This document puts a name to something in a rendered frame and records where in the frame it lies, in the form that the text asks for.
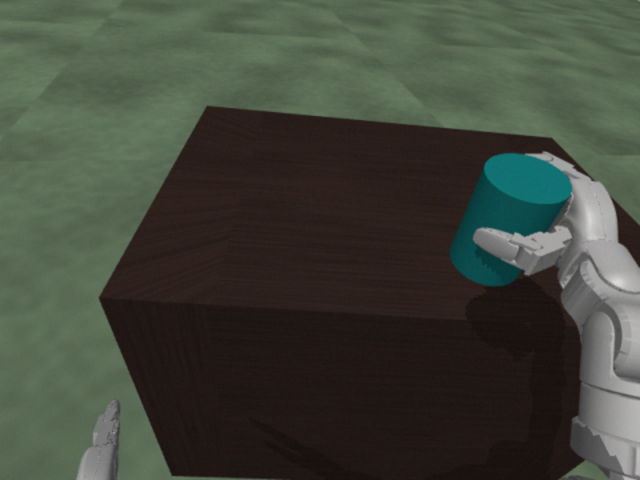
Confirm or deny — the right robot arm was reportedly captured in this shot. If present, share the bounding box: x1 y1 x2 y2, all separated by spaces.
557 240 640 480

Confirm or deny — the right robot hand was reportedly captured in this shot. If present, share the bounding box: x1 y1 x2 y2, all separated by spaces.
473 151 619 276

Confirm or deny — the can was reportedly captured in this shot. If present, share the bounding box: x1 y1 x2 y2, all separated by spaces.
450 153 572 286

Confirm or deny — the left robot hand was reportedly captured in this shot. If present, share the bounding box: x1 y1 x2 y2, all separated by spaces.
76 399 120 480

